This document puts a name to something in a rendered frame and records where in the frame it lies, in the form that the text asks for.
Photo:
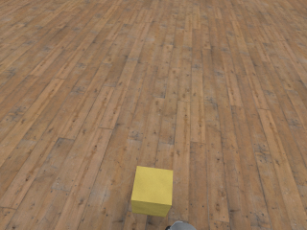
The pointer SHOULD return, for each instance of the carton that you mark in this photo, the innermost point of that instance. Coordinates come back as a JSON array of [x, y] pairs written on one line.
[[152, 191]]

